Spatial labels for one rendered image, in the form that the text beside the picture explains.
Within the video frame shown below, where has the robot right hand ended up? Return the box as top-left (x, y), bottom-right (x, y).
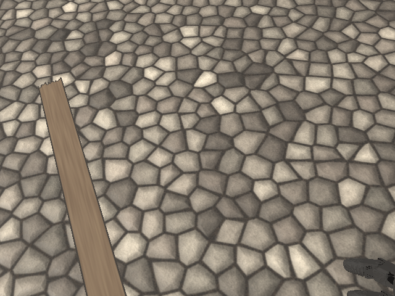
top-left (343, 258), bottom-right (395, 296)

